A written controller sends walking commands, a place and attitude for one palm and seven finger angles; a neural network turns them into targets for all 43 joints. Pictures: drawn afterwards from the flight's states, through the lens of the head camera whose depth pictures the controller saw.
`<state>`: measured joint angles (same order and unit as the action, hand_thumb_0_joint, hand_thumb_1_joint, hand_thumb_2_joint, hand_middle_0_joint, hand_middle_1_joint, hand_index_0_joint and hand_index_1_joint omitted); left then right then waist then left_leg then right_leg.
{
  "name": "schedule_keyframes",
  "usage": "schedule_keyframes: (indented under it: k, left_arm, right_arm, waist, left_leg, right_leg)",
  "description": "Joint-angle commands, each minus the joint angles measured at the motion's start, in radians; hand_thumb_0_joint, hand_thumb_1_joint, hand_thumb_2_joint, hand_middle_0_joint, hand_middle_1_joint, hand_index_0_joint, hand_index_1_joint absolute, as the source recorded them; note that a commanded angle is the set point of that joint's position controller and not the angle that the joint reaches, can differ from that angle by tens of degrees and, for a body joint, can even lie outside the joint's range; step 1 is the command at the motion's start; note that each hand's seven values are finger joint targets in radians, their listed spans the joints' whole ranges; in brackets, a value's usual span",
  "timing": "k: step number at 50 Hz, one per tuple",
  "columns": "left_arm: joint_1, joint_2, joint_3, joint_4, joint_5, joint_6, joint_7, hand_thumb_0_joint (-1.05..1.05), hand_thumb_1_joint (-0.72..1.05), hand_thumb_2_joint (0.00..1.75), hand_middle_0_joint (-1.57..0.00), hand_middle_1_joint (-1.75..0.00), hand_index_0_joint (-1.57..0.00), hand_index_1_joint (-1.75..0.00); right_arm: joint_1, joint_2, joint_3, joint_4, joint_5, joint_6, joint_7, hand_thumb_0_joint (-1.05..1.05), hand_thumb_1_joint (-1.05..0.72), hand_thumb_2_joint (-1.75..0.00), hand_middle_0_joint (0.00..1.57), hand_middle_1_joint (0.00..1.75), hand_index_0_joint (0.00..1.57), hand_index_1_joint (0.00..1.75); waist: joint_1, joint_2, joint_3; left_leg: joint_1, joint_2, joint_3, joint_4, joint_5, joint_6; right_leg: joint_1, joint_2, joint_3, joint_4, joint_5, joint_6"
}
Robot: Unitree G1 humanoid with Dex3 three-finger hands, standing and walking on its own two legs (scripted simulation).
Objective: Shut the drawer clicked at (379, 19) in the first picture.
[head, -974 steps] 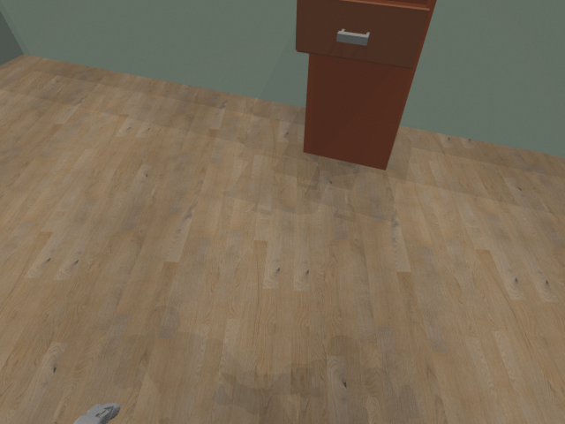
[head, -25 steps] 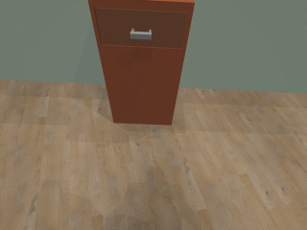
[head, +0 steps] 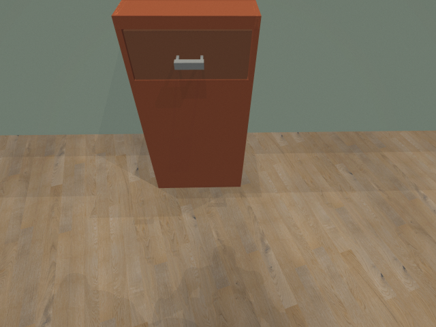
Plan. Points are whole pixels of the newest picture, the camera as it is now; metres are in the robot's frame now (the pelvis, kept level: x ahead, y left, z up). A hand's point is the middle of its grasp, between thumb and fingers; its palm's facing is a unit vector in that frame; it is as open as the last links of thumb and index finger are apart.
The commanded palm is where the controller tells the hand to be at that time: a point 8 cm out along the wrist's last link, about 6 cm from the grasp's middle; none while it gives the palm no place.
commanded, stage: let the arm hang, fingers relaxed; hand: left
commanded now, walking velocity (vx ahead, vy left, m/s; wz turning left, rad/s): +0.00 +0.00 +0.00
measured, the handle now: (189, 61) +0.93 +0.15 +0.02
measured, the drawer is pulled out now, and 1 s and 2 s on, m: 0.00 0.00 0.00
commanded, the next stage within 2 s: look to check the result in 0.12 s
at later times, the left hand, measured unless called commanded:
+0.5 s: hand out of the picture +0.08 +0.21 -0.16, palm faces +0.00 -0.96 -0.30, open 7.4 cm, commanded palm none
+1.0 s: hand out of the picture +0.11 +0.20 -0.16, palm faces -0.01 -0.96 -0.30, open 7.4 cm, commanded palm none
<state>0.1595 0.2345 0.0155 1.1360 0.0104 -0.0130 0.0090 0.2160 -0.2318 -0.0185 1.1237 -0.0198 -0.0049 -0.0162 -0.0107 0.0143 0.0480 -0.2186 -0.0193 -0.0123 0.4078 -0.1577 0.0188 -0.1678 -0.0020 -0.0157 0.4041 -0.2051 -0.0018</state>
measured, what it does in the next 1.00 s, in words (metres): stands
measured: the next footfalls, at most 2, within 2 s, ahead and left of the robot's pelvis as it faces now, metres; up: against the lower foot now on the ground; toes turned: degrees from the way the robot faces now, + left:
none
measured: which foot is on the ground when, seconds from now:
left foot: down 0.00-1.00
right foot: down 0.00-1.00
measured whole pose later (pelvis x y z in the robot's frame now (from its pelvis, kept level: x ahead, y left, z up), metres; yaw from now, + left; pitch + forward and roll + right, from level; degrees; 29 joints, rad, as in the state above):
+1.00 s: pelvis +0.04 -0.02 +0.01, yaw -1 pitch -1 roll +0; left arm 0.12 0.27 0.02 1.15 0.01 -0.02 0.01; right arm 0.13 -0.29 -0.01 1.14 -0.02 -0.01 -0.02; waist -0.01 0.02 0.05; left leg -0.13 0.01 -0.01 0.33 -0.18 -0.01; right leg -0.07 0.03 -0.01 0.31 -0.21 -0.03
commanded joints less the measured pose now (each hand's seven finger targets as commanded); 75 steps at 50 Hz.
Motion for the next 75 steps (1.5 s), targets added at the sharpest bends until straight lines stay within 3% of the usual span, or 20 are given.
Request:
schedule_keyframes:
  k: [1,11,15,22,41,45,61,75]
  left_arm:
    - [0.019,0.176,0.033,-0.036,0.001,-0.012,0.009,0.00,0.90,0.90,-0.20,-0.30,-0.20,-0.30]
    - [-0.019,0.190,0.036,-0.040,0.000,-0.021,0.010,0.00,0.90,0.90,-0.20,-0.30,-0.20,-0.30]
    - [-0.032,0.194,0.035,-0.037,-0.001,-0.018,0.009,0.00,0.90,0.90,-0.20,-0.30,-0.20,-0.30]
    - [-0.038,0.212,0.035,-0.036,-0.002,-0.022,0.010,0.00,0.90,0.90,-0.20,-0.30,-0.20,-0.30]
    - [-0.040,0.233,0.038,-0.037,-0.003,-0.025,0.011,0.00,0.90,0.90,-0.20,-0.30,-0.20,-0.30]
    - [-0.047,0.231,0.036,-0.037,-0.005,-0.023,0.010,0.00,0.90,0.90,-0.20,-0.30,-0.20,-0.30]
    - [-0.038,0.235,0.038,-0.042,-0.005,-0.027,0.011,0.00,0.90,0.90,-0.20,-0.30,-0.20,-0.30]
    - [-0.041,0.234,0.036,-0.038,-0.006,-0.025,0.009,0.00,0.90,0.90,-0.20,-0.30,-0.20,-0.30]
  right_arm:
    - [0.000,-0.167,-0.032,-0.042,0.002,-0.014,-0.013,0.00,-0.90,-0.90,0.20,0.30,0.20,0.30]
    - [-0.051,-0.193,-0.031,-0.044,0.003,-0.018,-0.015,0.00,-0.90,-0.90,0.20,0.30,0.20,0.30]
    - [-0.064,-0.201,-0.029,-0.039,0.002,-0.016,-0.015,0.00,-0.90,-0.90,0.20,0.30,0.20,0.30]
    - [-0.081,-0.217,-0.029,-0.039,0.004,-0.016,-0.015,0.00,-0.90,-0.90,0.20,0.30,0.20,0.30]
    - [-0.095,-0.232,-0.025,-0.035,0.005,-0.016,-0.015,0.00,-0.90,-0.90,0.20,0.30,0.20,0.30]
    - [-0.096,-0.229,-0.023,-0.033,0.003,-0.014,-0.016,0.00,-0.90,-0.90,0.20,0.30,0.20,0.30]
    - [-0.087,-0.233,-0.025,-0.032,0.006,-0.016,-0.018,0.00,-0.90,-0.90,0.20,0.30,0.20,0.30]
    - [-0.090,-0.237,-0.025,-0.029,0.005,-0.016,-0.017,0.00,-0.90,-0.90,0.20,0.30,0.20,0.30]
  waist:
    - [0.007,-0.002,-0.012]
    - [0.002,-0.002,-0.059]
    - [0.000,-0.010,-0.044]
    - [-0.002,-0.018,-0.080]
    - [0.002,-0.017,-0.080]
    - [0.000,-0.015,-0.055]
    - [0.001,-0.028,-0.079]
    - [-0.001,-0.022,-0.055]
  left_leg:
    - [0.019,0.123,-0.116,-0.100,0.009,0.024]
    - [0.088,0.129,-0.102,-0.086,0.142,0.017]
    - [0.091,0.130,-0.101,-0.099,0.118,0.014]
    - [0.126,0.136,-0.092,-0.093,0.161,0.012]
    - [0.147,0.138,-0.080,-0.098,0.198,0.006]
    - [0.136,0.137,-0.080,-0.107,0.172,0.003]
    - [0.157,0.140,-0.073,-0.101,0.190,0.003]
    - [0.153,0.142,-0.077,-0.115,0.164,0.003]
  right_leg:
    - [-0.024,-0.098,0.094,-0.105,-0.026,-0.047]
    - [0.015,-0.106,0.097,-0.111,0.114,-0.042]
    - [0.014,-0.105,0.096,-0.125,0.086,-0.039]
    - [0.039,-0.113,0.096,-0.128,0.152,-0.040]
    - [0.070,-0.116,0.100,-0.139,0.229,-0.039]
    - [0.062,-0.114,0.104,-0.147,0.203,-0.039]
    - [0.076,-0.115,0.102,-0.146,0.242,-0.037]
    - [0.061,-0.114,0.104,-0.157,0.193,-0.037]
